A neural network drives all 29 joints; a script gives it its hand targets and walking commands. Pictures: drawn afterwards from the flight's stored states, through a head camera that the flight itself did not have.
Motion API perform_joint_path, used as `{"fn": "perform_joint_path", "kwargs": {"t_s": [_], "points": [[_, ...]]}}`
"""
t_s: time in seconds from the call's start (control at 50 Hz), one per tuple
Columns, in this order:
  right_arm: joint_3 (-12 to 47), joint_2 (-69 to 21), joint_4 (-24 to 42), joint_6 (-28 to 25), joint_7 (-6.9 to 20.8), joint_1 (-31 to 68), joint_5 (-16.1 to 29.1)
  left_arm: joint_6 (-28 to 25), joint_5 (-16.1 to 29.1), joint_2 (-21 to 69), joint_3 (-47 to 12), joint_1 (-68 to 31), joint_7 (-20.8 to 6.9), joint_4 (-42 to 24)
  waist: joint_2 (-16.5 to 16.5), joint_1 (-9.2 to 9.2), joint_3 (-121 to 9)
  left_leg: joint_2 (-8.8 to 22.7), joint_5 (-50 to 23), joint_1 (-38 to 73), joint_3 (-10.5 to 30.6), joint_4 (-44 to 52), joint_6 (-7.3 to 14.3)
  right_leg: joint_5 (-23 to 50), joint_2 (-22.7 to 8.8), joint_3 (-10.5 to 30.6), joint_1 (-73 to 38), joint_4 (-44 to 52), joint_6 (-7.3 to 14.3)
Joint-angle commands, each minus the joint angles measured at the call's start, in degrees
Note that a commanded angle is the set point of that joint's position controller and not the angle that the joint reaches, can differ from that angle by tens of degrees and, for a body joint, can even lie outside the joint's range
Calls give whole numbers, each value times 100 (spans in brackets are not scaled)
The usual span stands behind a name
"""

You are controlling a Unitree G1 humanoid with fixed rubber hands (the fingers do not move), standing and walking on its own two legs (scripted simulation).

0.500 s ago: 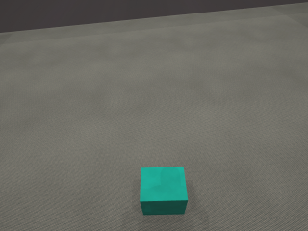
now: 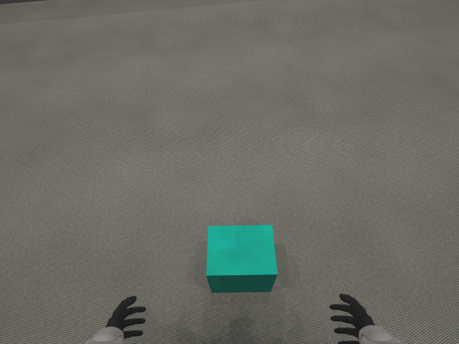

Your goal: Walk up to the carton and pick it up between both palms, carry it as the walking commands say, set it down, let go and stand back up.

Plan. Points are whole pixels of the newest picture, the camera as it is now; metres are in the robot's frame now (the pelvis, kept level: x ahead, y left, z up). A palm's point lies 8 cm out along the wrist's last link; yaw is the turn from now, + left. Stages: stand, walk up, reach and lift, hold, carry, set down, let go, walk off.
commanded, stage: reach and lift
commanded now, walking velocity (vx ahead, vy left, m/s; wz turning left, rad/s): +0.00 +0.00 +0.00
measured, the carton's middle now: (240, 260) +0.47 -0.02 -0.64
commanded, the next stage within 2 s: none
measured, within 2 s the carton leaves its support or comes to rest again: neither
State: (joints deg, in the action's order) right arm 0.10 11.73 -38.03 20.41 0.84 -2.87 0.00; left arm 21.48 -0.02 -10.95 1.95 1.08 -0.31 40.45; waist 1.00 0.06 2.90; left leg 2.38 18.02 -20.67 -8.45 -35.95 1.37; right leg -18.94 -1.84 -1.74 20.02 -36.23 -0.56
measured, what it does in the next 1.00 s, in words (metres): lowers itself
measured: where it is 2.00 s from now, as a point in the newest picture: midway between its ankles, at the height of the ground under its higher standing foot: outside the picture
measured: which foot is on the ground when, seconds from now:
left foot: down 0.00-1.00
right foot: down 0.00-1.00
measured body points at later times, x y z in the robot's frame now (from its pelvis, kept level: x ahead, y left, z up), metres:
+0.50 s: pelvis -0.03 +0.00 -0.04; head +0.14 +0.00 +0.37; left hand +0.26 +0.23 -0.16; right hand +0.22 -0.21 -0.18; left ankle +0.01 +0.11 -0.73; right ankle +0.00 -0.13 -0.73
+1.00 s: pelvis -0.05 +0.01 -0.07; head +0.24 +0.01 +0.28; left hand +0.41 +0.22 -0.20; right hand +0.38 -0.19 -0.22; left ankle +0.01 +0.11 -0.73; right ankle +0.00 -0.13 -0.73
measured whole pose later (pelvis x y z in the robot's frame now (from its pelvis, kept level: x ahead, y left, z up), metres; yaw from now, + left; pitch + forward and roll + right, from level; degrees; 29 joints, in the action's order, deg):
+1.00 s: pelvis -0.05 +0.01 -0.07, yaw -1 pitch +43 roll -1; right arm -8.6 11.7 -41.4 9.1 -3.3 42.6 0.3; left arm 8.2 0.0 -13.2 17.5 -48.7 -0.4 46.2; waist 1.0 0.1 -4.6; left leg 1.8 14.6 -79.6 -3.6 -51.3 1.7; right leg -15.2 -1.7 -1.7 78.1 -50.5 -1.0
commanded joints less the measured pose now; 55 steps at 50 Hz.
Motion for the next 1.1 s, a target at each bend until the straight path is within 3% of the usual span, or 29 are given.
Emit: {"fn": "perform_joint_path", "kwargs": {"t_s": [0.0,0.04,0.08,0.14,0.16,0.18,0.22,0.26,0.32,0.4,0.44,0.48,0.5,0.52,0.6,0.64,0.66,0.72,0.76,0.82,0.84,0.86,0.9,0.94,0.96,1.02,1.04,1.08], "points": [[-660,544,720,92,94,-219,-306,-23,-269,-425,428,276,-82,-793,-249,-192,-1050,-226,-1932,-237,1017,-166,24,1693,332,321,360,-187,312],[-712,556,833,-211,129,-62,-373,-324,-346,-436,507,89,-122,-908,-126,-176,-1516,-254,-2639,-202,1061,-431,-7,2211,355,357,538,-453,283],[-782,566,983,-597,154,271,-395,-708,-265,-359,446,-151,-148,-1011,-206,-102,-1911,-239,-3345,-219,1201,-719,-46,2460,364,401,1038,-695,212],[-912,569,1016,-1077,118,646,-264,-1178,-153,-348,548,-394,-160,-953,-22,-261,-2601,-206,-4444,-194,1341,-1227,-212,2555,320,401,1823,-1058,128],[-902,460,891,-1172,88,434,-238,-1299,-117,-396,518,-441,-165,-903,6,-200,-2757,-210,-4547,-213,1336,-1310,-251,2597,318,413,1959,-1119,111],[-919,365,902,-1234,28,529,-216,-1369,-113,-439,501,-452,-166,-738,-168,-186,-2827,-221,-4465,-381,1357,-1387,-258,2664,324,401,2168,-1218,76],[-1017,380,949,-1311,-55,609,-89,-1459,-110,-639,627,-788,-177,-873,-167,-142,-3015,-203,-4191,-563,1334,-1470,-290,2506,305,421,2350,-1243,44],[-1011,411,1287,-1314,-189,1081,-4,-1489,-87,-911,866,-1372,-203,-985,-330,-240,-3258,-315,-3091,-1268,1169,-1424,-243,2590,297,461,1952,-1271,17],[-1022,434,1656,-1294,-293,1893,132,-1473,-27,-1145,1081,-2117,-210,-1085,-301,-263,-3518,-346,-2398,-1722,1080,-1399,-146,2390,246,432,1876,-1354,-35],[-990,487,1621,-1056,-392,2794,257,-1264,69,-1212,1108,-2804,-211,-879,-227,-395,-3659,-347,-1606,-2024,982,-1419,-120,1536,263,302,2135,-1425,-50],[-1066,473,1459,-918,-421,2982,201,-1134,-4,-1373,1208,-3035,-210,-560,-245,-372,-3482,-360,-1098,-2205,903,-1376,-111,1000,263,235,2235,-1354,-76],[-1117,508,1239,-816,-439,3242,176,-1025,-22,-1302,1228,-3091,-208,-261,-323,-377,-3476,-360,-1044,-2316,940,-1363,-125,952,266,207,2366,-1379,-91],[-1137,515,1087,-764,-447,3260,194,-983,-42,-1344,1298,-3160,-203,-229,-202,-400,-3558,-375,-1041,-2315,894,-1366,-134,941,244,233,2287,-1353,-53],[-1219,635,992,-725,-459,3583,117,-975,-7,-1339,1271,-3520,-182,-243,-341,-282,-3616,-358,-925,-2485,930,-1380,-143,853,279,200,2425,-1422,-70],[-1327,484,723,-761,-519,4076,159,-1069,-126,-1591,1596,-4190,-126,-68,-242,-350,-4020,-410,-1434,-2657,933,-1537,-158,1311,281,256,2592,-1492,-119],[-1479,582,466,-820,-509,4217,110,-1153,-48,-1509,1544,-4558,-108,-159,-186,-122,-4424,-413,-1734,-2599,993,-1580,-210,1600,342,215,2783,-1594,-99],[-1439,538,419,-835,-501,4314,227,-1170,-47,-1504,1548,-4642,-86,-132,5,-155,-4691,-412,-1960,-2385,1012,-1598,-216,1707,362,186,2851,-1607,-71],[-1661,792,473,-1074,-448,4906,269,-1337,-11,-1506,1613,-5255,10,-366,27,-57,-5146,-369,-2676,-1893,1147,-1754,-243,1919,420,161,3583,-1681,-69],[-1672,803,288,-1204,-442,5174,378,-1386,59,-1329,1595,-5402,35,-146,119,48,-5413,-328,-3145,-1778,1229,-1876,-267,2134,426,178,4008,-1707,-44],[-1727,865,395,-1398,-444,5603,510,-1532,56,-1441,1744,-5818,56,-211,187,-24,-6090,-294,-4069,-1171,1352,-2067,-217,2374,471,204,4522,-1737,-64],[-1803,939,482,-1426,-461,5849,529,-1553,103,-1506,1777,-6047,48,-192,150,59,-6208,-259,-4169,-1167,1372,-2115,-216,2444,475,232,4642,-1716,-76],[-1792,986,407,-1431,-461,5863,536,-1544,124,-1492,1791,-6084,56,-180,201,65,-6452,-293,-4224,-1056,1363,-2098,-225,2506,488,226,4516,-1720,-73],[-1728,986,430,-1446,-512,6392,593,-1604,131,-1741,1956,-6450,38,-5,57,-90,-6397,-349,-3897,-1596,1261,-2154,-183,2534,451,313,4380,-1794,-129],[-1767,1048,447,-1466,-532,6711,596,-1659,158,-1881,2023,-6766,2,80,-29,-75,-6498,-351,-3805,-1912,1199,-2160,-134,2758,451,342,4131,-1820,-170],[-1796,1059,480,-1488,-565,6952,618,-1700,57,-2096,2192,-6944,-7,216,-29,-197,-6699,-374,-3908,-1920,1215,-2239,-108,2850,447,381,4224,-1867,-207],[-1863,1193,508,-1468,-642,7485,523,-1756,110,-2277,2270,-7369,-68,364,-220,-150,-7195,-433,-3682,-2352,1142,-2231,-36,3210,469,406,3588,-1954,-235],[-1794,1074,173,-1432,-649,7608,577,-1752,121,-2233,2210,-7585,-88,551,-32,-238,-6948,-424,-3583,-2523,1094,-2303,-46,3003,464,425,3861,-2017,-210],[-1937,1187,83,-1387,-669,7887,404,-1727,144,-2238,2169,-7995,-129,495,-75,-73,-7005,-411,-3615,-2537,1120,-2282,-38,3002,494,344,3967,-2011,-218]]}}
